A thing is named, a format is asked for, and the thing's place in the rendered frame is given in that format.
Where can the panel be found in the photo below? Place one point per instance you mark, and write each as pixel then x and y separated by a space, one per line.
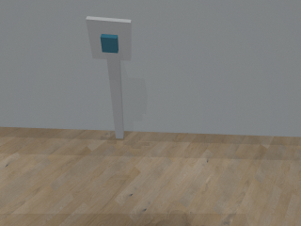
pixel 96 26

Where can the button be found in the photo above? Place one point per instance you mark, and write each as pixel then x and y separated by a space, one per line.
pixel 110 43

